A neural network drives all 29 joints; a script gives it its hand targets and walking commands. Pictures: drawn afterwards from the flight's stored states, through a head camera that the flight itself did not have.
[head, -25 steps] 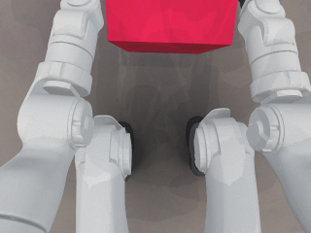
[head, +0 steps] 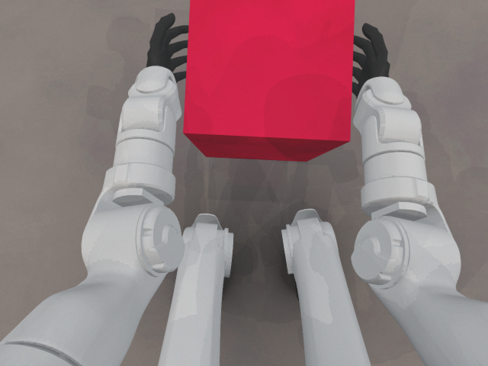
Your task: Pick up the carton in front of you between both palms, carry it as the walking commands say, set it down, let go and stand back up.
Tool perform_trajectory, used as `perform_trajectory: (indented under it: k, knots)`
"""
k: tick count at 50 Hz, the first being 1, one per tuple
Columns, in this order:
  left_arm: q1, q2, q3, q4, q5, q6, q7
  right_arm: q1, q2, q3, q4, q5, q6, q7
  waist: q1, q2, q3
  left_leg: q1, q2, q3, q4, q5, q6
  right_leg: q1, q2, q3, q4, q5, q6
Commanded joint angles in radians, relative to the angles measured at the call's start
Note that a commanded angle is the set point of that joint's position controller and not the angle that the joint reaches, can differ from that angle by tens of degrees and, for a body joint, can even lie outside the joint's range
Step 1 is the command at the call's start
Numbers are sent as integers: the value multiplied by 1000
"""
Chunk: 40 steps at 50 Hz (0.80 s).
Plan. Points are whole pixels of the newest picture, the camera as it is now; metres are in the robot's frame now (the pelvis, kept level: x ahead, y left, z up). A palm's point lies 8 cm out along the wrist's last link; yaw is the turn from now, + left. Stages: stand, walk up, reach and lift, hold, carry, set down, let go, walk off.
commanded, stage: reach and lift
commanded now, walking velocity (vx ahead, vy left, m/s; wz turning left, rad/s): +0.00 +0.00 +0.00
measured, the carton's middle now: (262, 92) +0.52 -0.02 -0.14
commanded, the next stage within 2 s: none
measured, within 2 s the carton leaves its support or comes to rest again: neither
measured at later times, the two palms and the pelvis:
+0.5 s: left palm (107, 48) +0.48 +0.13 +0.09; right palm (434, 52) +0.46 -0.16 +0.08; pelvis +0.05 +0.00 +0.13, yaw +0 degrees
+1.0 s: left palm out of the picture +0.43 +0.14 +0.24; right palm out of the picture +0.42 -0.16 +0.24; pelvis +0.10 +0.00 +0.26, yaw +0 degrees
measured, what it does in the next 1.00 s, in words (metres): rises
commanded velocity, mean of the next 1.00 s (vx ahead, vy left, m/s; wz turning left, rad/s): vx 0.00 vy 0.00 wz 0.00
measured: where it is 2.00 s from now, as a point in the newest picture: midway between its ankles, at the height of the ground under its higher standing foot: (255, 283)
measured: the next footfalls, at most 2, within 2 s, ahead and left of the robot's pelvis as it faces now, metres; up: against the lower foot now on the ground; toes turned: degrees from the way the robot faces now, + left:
none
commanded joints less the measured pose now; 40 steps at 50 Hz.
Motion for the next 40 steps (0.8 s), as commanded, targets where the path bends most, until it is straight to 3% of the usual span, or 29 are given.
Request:
perform_trajectory:
  k: [1,6,13,29,40]
  knots:
    - [-657,-1087,-440,-28,-158,-11,-237,-763,1031,515,-51,176,-24,246,-20,-5,-1135,592,-62,201,-218,76,49,660,64,-215,-206,111,-47]
    - [-595,-1149,-541,-119,-204,14,-244,-692,1093,610,-110,226,4,253,-8,-5,-1230,716,-61,198,-275,148,41,783,69,-213,-256,181,-38]
    - [-441,-1207,-625,-163,-234,22,-248,-526,1135,683,-131,249,7,256,-8,7,-1156,829,-61,170,-369,214,29,885,73,-189,-349,246,-38]
    - [-114,-1247,-643,-147,-193,-38,-235,-199,1175,703,-98,201,-55,244,4,-9,-862,1110,-48,99,-668,232,42,1156,63,-118,-648,250,-55]
    - [109,-1263,-714,-208,-189,-44,-237,26,1195,775,-147,194,-65,242,8,-13,-712,1384,-24,51,-892,329,49,1430,39,-67,-874,339,-67]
